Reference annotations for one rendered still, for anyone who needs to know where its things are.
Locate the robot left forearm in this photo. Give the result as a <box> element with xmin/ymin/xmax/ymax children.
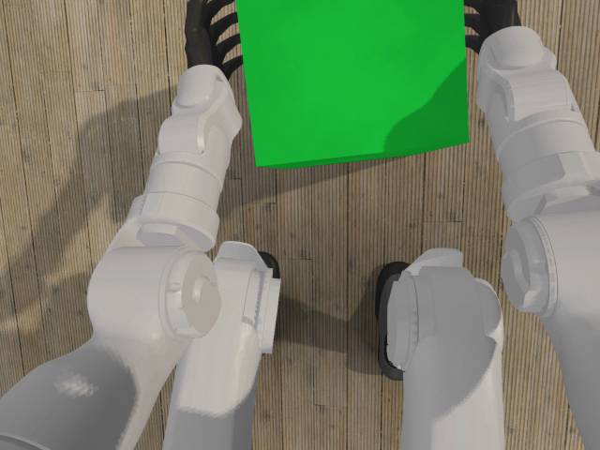
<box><xmin>87</xmin><ymin>65</ymin><xmax>242</xmax><ymax>314</ymax></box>

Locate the robot left upper arm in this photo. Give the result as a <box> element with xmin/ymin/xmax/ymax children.
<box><xmin>0</xmin><ymin>246</ymin><xmax>222</xmax><ymax>450</ymax></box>

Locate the robot left thigh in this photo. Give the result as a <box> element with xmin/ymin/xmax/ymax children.
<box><xmin>162</xmin><ymin>257</ymin><xmax>281</xmax><ymax>450</ymax></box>

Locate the robot right hand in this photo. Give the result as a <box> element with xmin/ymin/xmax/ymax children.
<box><xmin>464</xmin><ymin>0</ymin><xmax>521</xmax><ymax>54</ymax></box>

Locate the robot right upper arm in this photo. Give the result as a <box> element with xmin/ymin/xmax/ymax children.
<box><xmin>501</xmin><ymin>208</ymin><xmax>600</xmax><ymax>450</ymax></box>

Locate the robot left hand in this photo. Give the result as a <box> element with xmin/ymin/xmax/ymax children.
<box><xmin>185</xmin><ymin>0</ymin><xmax>244</xmax><ymax>80</ymax></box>

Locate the right robot foot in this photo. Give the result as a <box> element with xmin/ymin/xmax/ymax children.
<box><xmin>375</xmin><ymin>262</ymin><xmax>410</xmax><ymax>381</ymax></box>

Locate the robot right forearm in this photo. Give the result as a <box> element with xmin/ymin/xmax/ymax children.
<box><xmin>475</xmin><ymin>26</ymin><xmax>600</xmax><ymax>223</ymax></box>

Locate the carton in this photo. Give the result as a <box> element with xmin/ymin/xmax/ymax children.
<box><xmin>235</xmin><ymin>0</ymin><xmax>469</xmax><ymax>170</ymax></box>

